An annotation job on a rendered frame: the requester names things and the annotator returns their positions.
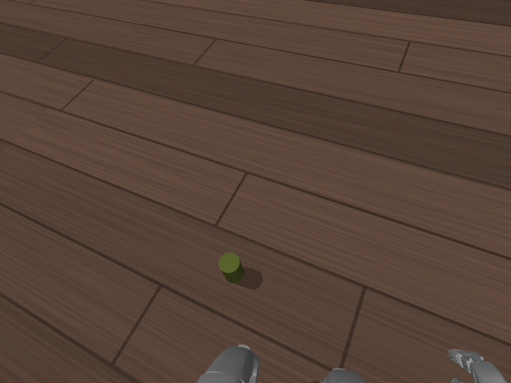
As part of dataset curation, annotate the can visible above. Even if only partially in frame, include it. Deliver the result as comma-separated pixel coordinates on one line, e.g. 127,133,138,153
219,252,244,283

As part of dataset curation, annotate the right robot hand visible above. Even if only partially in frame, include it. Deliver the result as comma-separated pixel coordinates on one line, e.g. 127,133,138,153
448,349,508,383

